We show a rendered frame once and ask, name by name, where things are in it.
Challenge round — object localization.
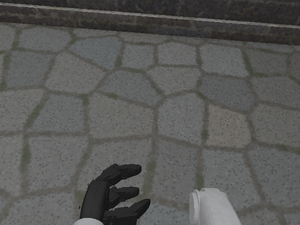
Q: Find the robot left hand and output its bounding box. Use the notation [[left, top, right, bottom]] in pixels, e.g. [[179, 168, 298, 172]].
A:
[[79, 163, 151, 225]]

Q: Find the robot right thigh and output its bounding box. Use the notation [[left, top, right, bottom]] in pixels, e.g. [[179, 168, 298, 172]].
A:
[[189, 187, 242, 225]]

